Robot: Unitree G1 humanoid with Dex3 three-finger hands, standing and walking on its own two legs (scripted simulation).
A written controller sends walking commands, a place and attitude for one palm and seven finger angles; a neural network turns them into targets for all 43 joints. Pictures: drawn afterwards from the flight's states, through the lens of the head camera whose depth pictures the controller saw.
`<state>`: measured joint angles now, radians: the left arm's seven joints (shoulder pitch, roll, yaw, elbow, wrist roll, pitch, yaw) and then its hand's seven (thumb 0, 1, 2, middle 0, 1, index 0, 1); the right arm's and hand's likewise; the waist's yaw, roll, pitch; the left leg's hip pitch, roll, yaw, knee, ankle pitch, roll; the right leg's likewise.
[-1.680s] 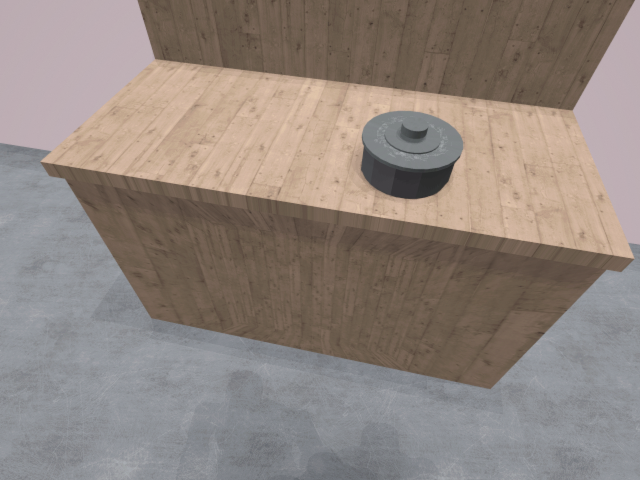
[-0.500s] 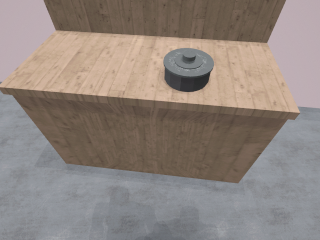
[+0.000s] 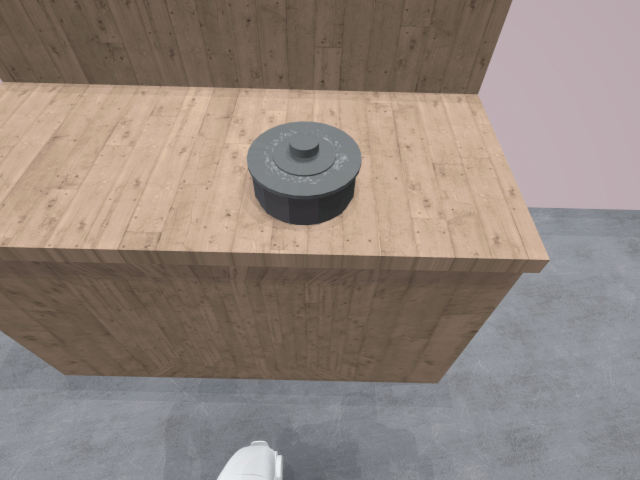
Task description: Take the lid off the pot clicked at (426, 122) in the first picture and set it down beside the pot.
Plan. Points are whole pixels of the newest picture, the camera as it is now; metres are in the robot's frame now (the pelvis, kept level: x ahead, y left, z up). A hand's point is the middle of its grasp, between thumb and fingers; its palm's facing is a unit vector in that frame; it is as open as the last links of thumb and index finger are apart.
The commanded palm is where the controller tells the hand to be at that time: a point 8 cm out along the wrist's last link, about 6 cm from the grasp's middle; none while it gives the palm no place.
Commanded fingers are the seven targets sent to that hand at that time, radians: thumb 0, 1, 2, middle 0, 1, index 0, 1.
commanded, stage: take the last steps up to it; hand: left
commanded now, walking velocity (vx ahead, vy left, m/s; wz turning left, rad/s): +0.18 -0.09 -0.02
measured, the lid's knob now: (304, 144) +0.61 +0.08 +0.06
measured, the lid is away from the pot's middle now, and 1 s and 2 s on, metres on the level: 0.00 0.00 0.00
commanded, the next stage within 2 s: come to a stop and stand still in 0.04 s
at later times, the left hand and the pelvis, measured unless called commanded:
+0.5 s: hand (220, 434) +0.20 +0.17 -0.17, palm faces +0.02 -0.97 -0.24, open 7.3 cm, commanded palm none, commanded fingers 0.00 0.90 0.90 -0.20 -0.30 -0.20 -0.30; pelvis +0.11 -0.03 +0.00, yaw -1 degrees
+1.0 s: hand out of the picture +0.10 +0.20 -0.18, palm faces +0.04 -0.98 -0.21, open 7.4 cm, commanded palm none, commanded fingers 0.00 0.90 0.90 -0.20 -0.30 -0.20 -0.30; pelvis +0.07 +0.00 +0.00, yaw -1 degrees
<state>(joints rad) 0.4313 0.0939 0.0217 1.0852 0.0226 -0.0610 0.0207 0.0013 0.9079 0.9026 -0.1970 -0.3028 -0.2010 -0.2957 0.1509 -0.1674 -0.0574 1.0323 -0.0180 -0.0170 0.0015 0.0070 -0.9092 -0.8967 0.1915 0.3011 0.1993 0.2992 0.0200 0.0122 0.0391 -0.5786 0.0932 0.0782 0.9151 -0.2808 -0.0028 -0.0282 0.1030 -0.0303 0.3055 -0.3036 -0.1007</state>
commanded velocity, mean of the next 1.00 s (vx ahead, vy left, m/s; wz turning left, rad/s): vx -0.05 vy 0.00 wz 0.00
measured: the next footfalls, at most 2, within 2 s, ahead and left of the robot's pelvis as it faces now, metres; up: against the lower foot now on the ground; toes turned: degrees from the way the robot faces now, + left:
left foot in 0.12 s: +0.18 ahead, +0.09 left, +0.00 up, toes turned +5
right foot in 0.54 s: +0.17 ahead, -0.19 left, +0.00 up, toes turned -3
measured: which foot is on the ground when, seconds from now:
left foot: up 0.00-0.10, down 0.12-0.54, up 0.56-0.88, down 0.90-1.00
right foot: down 0.00-0.14, up 0.16-0.52, down 0.54-0.92, up 0.94-1.00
